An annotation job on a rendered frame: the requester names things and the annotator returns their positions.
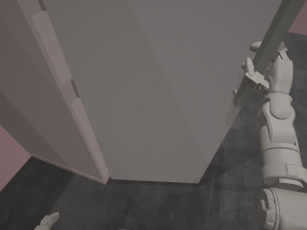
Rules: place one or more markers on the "robot left hand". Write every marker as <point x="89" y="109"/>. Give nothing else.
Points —
<point x="48" y="221"/>

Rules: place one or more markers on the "handle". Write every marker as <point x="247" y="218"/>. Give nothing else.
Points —
<point x="281" y="24"/>

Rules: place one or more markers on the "robot right forearm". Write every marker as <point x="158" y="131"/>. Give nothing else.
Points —
<point x="282" y="165"/>

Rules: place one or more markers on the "robot right hand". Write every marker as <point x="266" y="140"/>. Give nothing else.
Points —
<point x="279" y="75"/>

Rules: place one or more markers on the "fridge door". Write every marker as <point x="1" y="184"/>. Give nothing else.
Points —
<point x="156" y="77"/>

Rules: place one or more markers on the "robot right upper arm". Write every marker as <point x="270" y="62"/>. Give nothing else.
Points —
<point x="280" y="209"/>

